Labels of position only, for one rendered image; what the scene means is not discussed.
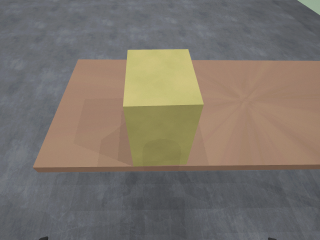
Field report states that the table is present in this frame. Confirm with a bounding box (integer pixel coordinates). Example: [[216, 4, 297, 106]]
[[33, 59, 320, 173]]

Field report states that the carton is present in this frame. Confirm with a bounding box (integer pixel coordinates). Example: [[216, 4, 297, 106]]
[[123, 49, 204, 167]]

